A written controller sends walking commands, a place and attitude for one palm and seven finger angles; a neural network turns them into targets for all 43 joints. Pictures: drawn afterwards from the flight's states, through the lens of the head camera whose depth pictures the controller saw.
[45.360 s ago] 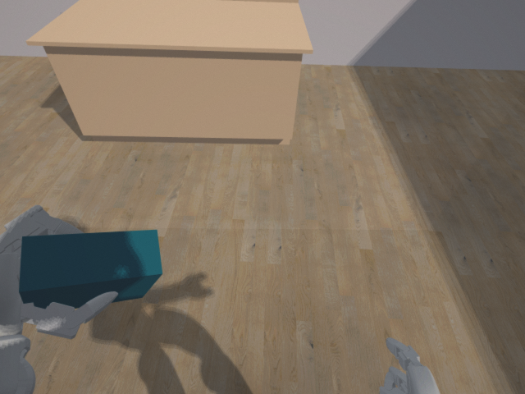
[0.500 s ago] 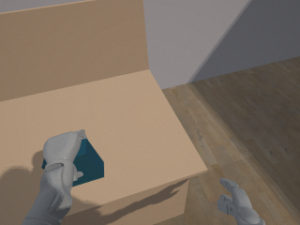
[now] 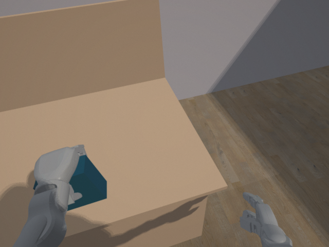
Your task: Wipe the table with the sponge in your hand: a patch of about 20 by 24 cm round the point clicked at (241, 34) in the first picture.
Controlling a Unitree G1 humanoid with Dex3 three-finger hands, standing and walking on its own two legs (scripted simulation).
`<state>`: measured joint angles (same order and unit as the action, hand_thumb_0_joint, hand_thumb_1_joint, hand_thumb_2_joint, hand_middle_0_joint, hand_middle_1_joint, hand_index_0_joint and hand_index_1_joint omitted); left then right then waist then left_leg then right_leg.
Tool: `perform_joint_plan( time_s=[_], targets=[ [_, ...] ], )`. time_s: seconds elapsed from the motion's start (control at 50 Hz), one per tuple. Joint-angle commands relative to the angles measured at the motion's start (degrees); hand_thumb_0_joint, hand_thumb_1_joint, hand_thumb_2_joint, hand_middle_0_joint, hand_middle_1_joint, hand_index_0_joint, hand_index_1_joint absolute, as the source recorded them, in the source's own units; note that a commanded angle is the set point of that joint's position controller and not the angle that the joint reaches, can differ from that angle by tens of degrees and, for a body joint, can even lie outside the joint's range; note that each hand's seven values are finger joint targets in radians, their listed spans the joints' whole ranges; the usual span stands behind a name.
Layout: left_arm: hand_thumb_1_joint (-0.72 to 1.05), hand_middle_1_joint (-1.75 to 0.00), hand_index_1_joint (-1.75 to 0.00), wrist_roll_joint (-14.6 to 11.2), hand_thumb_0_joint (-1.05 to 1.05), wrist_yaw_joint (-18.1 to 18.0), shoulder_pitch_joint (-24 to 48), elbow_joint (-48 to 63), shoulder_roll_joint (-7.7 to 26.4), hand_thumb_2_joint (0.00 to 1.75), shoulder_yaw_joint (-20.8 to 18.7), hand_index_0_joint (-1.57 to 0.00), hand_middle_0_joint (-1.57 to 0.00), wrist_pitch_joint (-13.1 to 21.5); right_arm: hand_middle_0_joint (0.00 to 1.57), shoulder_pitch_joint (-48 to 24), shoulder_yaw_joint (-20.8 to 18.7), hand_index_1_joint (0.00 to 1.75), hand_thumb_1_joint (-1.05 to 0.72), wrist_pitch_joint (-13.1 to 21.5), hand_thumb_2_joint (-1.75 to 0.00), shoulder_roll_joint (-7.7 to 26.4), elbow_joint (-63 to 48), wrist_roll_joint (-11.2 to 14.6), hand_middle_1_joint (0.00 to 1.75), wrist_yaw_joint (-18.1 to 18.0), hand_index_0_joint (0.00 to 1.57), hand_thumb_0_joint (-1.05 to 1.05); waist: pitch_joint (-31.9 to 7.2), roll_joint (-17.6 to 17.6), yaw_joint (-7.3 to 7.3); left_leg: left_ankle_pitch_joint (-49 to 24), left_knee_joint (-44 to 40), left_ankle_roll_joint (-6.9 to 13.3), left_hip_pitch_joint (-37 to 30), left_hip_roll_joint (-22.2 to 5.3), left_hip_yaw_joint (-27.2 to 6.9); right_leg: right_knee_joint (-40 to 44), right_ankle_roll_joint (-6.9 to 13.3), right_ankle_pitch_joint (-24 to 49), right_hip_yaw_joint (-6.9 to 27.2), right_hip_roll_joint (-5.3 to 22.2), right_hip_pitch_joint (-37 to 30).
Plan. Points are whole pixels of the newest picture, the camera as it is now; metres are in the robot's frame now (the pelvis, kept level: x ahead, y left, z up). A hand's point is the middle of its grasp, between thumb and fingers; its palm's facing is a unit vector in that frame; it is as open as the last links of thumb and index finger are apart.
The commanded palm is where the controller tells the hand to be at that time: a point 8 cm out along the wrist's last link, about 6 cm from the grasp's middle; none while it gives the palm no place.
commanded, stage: bring the sponge back beside the body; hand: left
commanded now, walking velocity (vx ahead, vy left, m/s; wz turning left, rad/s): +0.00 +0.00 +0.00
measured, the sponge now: (78, 188) +0.23 +0.27 +0.03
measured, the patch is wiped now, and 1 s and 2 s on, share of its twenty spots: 1.00 1.00 1.00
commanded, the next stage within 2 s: step back with the hand held close in 1.14 s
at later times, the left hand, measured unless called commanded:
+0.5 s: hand (57, 183) +0.20 +0.28 +0.10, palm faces +0.06 -0.13 -0.99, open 9.4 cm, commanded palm +0.16 +0.28 +0.17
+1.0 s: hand (43, 193) +0.17 +0.29 +0.11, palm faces +0.08 -0.13 -0.99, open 9.4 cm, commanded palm +0.13 +0.29 +0.18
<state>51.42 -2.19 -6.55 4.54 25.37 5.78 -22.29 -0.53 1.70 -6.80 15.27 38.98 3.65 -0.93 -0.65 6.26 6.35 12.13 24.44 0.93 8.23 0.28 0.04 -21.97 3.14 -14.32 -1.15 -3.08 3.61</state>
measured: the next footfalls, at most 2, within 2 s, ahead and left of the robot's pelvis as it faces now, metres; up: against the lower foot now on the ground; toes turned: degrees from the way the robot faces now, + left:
none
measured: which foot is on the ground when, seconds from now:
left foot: down 0.00-1.00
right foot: down 0.00-1.00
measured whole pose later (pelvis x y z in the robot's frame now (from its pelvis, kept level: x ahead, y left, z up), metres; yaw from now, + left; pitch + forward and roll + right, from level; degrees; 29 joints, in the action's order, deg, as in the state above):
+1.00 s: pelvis -0.02 +0.01 +0.00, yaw +0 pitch -6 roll -1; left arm 48.9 1.9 -16.5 19.7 29.5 1.1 -22.8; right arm -2.0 3.1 -5.0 14.7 38.0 3.0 -1.6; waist 0.6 6.8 7.9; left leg 11.1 25.2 1.3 7.8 0.3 0.0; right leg -22.4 2.7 -13.1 -1.0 -3.1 3.1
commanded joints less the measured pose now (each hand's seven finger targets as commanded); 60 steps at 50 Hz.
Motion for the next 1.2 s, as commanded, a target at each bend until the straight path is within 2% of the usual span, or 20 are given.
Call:
perform_joint_plan(
  time_s=[0.0, 0.22, 0.3, 0.54, 0.56, 0.62, 0.68, 0.7, 0.72, 0.74, 0.8, 0.82, 0.88, 0.94, 0.96, 1.02, 1.08, 1.1, 1.12, 1.18],
  targets=[
    [0.1, -1.6, -1.6, 1.72, 0.0, -2.15, 12.21, 12.2, 12.58, 1.3, -8.63, -1.2, -1.2, 0.86, 0.2, -14.11, -1.88, 0.3, -0.9, 3.44, -0.9, 5.19, -10.1, -0.2, 0.3, -0.51, 0.2, 0.0, -9.26, -2.85, 0.39, -12.83, -1.16, 2.64, -4.95, 1.38, -4.3, 3.78, 1.62, 14.89, 6.87, 1.05, 1.01],
    [0.1, -1.6, -1.6, 1.1, 0.0, -0.91, 11.79, 15.46, 14.94, 1.3, -10.74, -1.2, -1.2, 1.29, 0.2, -15.13, -1.43, 0.3, -0.9, 4.29, -0.9, 5.17, -10.42, -0.45, 0.3, -1.1, 0.2, 0.0, -8.05, -1.83, 0.84, -9.07, -2.28, 2.59, -5.08, 1.28, -5.11, 5.24, 1.83, 7.72, 8.35, 0.75, 1.83],
    [0.1, -1.6, -1.6, 0.72, 0.0, -0.66, 9.12, 16.82, 13.59, 1.3, -9.92, -1.2, -1.2, 1.23, 0.2, -15.0, -1.46, 0.3, -0.9, 4.51, -0.9, 4.99, -10.57, -0.5, 0.3, -1.02, 0.2, 0.0, -7.94, -1.61, 0.91, -10.49, -1.73, 2.66, -5.14, 1.32, -4.85, 4.9, 1.58, 9.93, 7.57, 1.12, 1.72],
    [0.1, -1.6, -1.6, 0.02, 0.0, 0.24, 3.85, 23.74, 15.58, 1.3, -12.68, -1.2, -1.2, 0.35, 0.2, -15.93, -1.13, 0.3, -0.9, 4.76, -0.9, 4.9, -11.44, -0.75, 0.3, -0.73, 0.2, 0.0, -8.29, -1.7, 1.87, -11.31, -1.15, 2.73, -5.21, 1.19, -5.7, 3.88, 1.82, 11.15, 8.07, 0.87, 1.21],
    [0.1, -1.6, -1.6, -0.65, 0.0, 0.33, 2.09, 23.32, 14.9, 1.3, -12.26, -1.2, -1.2, 0.39, 0.2, -15.64, -1.28, 0.3, -0.9, 4.82, -0.9, 4.78, -11.36, -0.56, 0.3, -0.68, 0.2, 0.0, -6.71, -2.33, 1.19, -11.06, -1.01, 2.63, -4.89, 1.01, -5.4, 4.29, 1.57, 10.97, 8.2, 1.08, 2.1],
    [0.1, -1.6, -1.6, -0.51, 0.0, 0.52, 2.36, 26.21, 16.59, 1.3, -13.69, -1.2, -1.2, 0.25, 0.2, -16.59, -1.21, 0.3, -0.9, 4.68, -0.9, 5.05, -11.6, -0.68, 0.3, -0.68, 0.2, 0.0, -7.22, -1.13, 1.46, -10.38, -1.47, 2.55, -5.12, 0.91, -6.06, 4.31, 1.91, 9.96, 9.5, 0.79, 1.94],
    [0.1, -1.6, -1.6, -0.65, 0.0, 0.95, 0.2, 25.41, 16.1, 1.3, -13.47, -1.2, -1.2, 0.02, 0.2, -15.95, -1.14, 0.3, -0.9, 4.67, -0.9, 5.0, -11.47, -0.83, 0.3, -0.77, 0.2, 0.0, -6.9, -1.9, 1.85, -10.58, -1.18, 2.68, -4.83, 0.96, -5.96, 4.33, 1.63, 9.91, 8.23, 1.08, 2.2],
    [0.1, -1.6, -1.6, -1.03, 0.0, 0.95, -0.22, 26.06, 16.12, 1.3, -13.38, -1.2, -1.2, 0.08, 0.2, -15.88, -1.22, 0.3, -0.9, 4.54, -0.9, 4.84, -11.49, -0.65, 0.3, -0.69, 0.2, 0.0, -6.48, -2.44, 1.31, -10.4, -1.2, 2.57, -4.6, 0.85, -5.92, 4.36, 1.45, 9.74, 8.59, 1.33, 2.37],
    [0.1, -1.6, -1.6, -0.91, 0.0, 1.08, 0.27, 27.74, 16.96, 1.3, -14.16, -1.2, -1.2, -0.06, 0.2, -16.88, -1.01, 0.3, -0.9, 4.66, -0.9, 4.99, -11.77, -0.59, 0.3, -0.64, 0.2, 0.0, -6.46, -0.22, 1.46, -9.5, -1.66, 2.48, -4.74, 0.74, -6.37, 4.54, 1.94, 8.23, 9.91, 0.82, 2.44],
    [0.1, -1.6, -1.6, -0.81, 0.0, 1.27, 0.46, 27.61, 16.53, 1.3, -13.81, -1.2, -1.2, -0.32, 0.2, -16.66, -0.77, 0.3, -0.9, 4.76, -0.9, 4.74, -12.12, -0.8, 0.3, -0.71, 0.2, 0.0, -6.36, -0.35, 1.98, -9.56, -1.39, 2.67, -4.43, 0.83, -6.13, 4.19, 1.81, 8.32, 8.54, 0.99, 2.32],
    [0.1, -1.6, -1.6, -1.13, 0.0, 1.67, 0.13, 25.59, 15.59, 1.3, -12.75, -1.2, -1.2, -0.43, 0.2, -16.11, -0.95, 0.3, -0.9, 4.38, -0.9, 4.89, -11.38, -0.6, 0.3, -0.9, 0.2, 0.0, -4.8, -2.9, 0.86, -8.17, -1.66, 2.47, -4.11, 0.56, -6.05, 5.15, 1.33, 6.11, 8.65, 1.22, 3.9],
    [0.1, -1.6, -1.6, -0.8, 0.0, 1.7, 1.54, 27.21, 16.4, 1.3, -13.31, -1.2, -1.2, -0.26, 0.2, -17.15, -0.83, 0.3, -0.9, 4.76, -0.9, 4.91, -11.76, -0.52, 0.3, -0.97, 0.2, 0.0, -4.82, -0.87, 0.95, -7.12, -2.0, 2.47, -4.46, 0.5, -6.38, 5.36, 1.84, 4.64, 10.02, 0.67, 4.15],
    [0.1, -1.6, -1.6, -0.47, 0.0, 1.91, 0.7, 25.38, 16.03, 1.3, -13.1, -1.2, -1.2, 0.04, 0.2, -16.02, -0.75, 0.3, -0.9, 4.99, -0.9, 4.97, -11.41, -0.9, 0.3, -1.32, 0.2, 0.0, -5.33, -1.92, 1.48, -7.85, -1.81, 2.61, -4.42, 0.67, -6.18, 5.16, 1.62, 5.55, 8.28, 0.85, 3.52],
    [0.1, -1.6, -1.6, -0.11, 0.0, 1.64, 1.88, 27.46, 16.46, 1.3, -13.39, -1.2, -1.2, 0.6, 0.2, -16.44, -0.49, 0.3, -0.9, 5.49, -0.9, 4.63, -12.02, -1.0, 0.3, -1.41, 0.2, 0.0, -6.72, -0.04, 1.93, -6.95, -2.15, 2.72, -4.57, 0.71, -6.3, 4.74, 1.78, 4.51, 8.24, 0.75, 2.61],
    [0.1, -1.6, -1.6, -0.45, 0.0, 1.38, 0.37, 26.47, 16.01, 1.3, -13.3, -1.2, -1.2, 0.87, 0.2, -15.96, -0.77, 0.3, -0.9, 5.61, -0.9, 4.4, -11.46, -0.78, 0.3, -1.35, 0.2, 0.0, -5.56, -1.12, 1.3, -6.79, -2.08, 2.48, -4.3, 0.52, -6.25, 5.03, 1.6, 3.74, 8.54, 0.81, 3.49],
    [0.1, -1.6, -1.6, -0.17, 0.0, 1.02, 1.0, 27.71, 17.27, 1.3, -14.67, -1.2, -1.2, 0.95, 0.2, -16.6, -0.8, 0.3, -0.9, 5.64, -0.9, 4.71, -11.5, -0.95, 0.3, -1.25, 0.2, 0.0, -5.67, 0.32, 1.67, -6.43, -2.64, 2.4, -4.08, 0.42, -6.68, 5.03, 2.03, 3.84, 9.56, 0.44, 3.05],
    [0.1, -1.6, -1.6, -0.31, 0.0, 0.94, -0.06, 25.44, 16.25, 1.3, -13.93, -1.2, -1.2, 0.48, 0.2, -15.81, -0.72, 0.3, -0.9, 5.62, -0.9, 4.85, -11.13, -1.18, 0.3, -1.23, 0.2, 0.0, -5.52, -0.56, 2.0, -7.03, -2.47, 2.43, -3.81, 0.55, -6.33, 5.01, 1.81, 4.78, 7.92, 0.67, 2.86],
    [0.1, -1.6, -1.6, -0.72, 0.0, 0.91, -0.13, 25.68, 15.79, 1.3, -13.42, -1.2, -1.2, 0.54, 0.2, -15.76, -0.94, 0.3, -0.9, 5.47, -0.9, 4.69, -11.04, -0.89, 0.3, -1.16, 0.2, 0.0, -4.96, -1.92, 1.34, -6.78, -2.43, 2.32, -3.63, 0.48, -6.21, 5.24, 1.52, 3.98, 8.22, 0.93, 3.44],
    [0.1, -1.6, -1.6, -0.81, 0.0, 0.92, 0.83, 26.69, 16.44, 1.3, -14.05, -1.2, -1.2, 0.4, 0.2, -16.6, -0.77, 0.3, -0.9, 5.74, -0.9, 4.78, -11.39, -0.74, 0.3, -1.16, 0.2, 0.0, -4.6, -0.41, 1.39, -5.89, -2.83, 2.31, -3.72, 0.42, -6.61, 5.41, 1.92, 3.06, 9.45, 0.46, 3.66],
    [0.1, -1.6, -1.6, -0.7, 0.0, 1.08, 0.08, 25.32, 15.94, 1.3, -13.63, -1.2, -1.2, 0.26, 0.2, -15.85, -0.79, 0.3, -0.9, 5.79, -0.9, 4.95, -11.11, -0.98, 0.3, -1.21, 0.2, 0.0, -5.31, -0.98, 1.79, -6.25, -2.76, 2.38, -3.41, 0.5, -6.43, 4.93, 1.74, 4.01, 7.74, 0.59, 2.93]
  ],
)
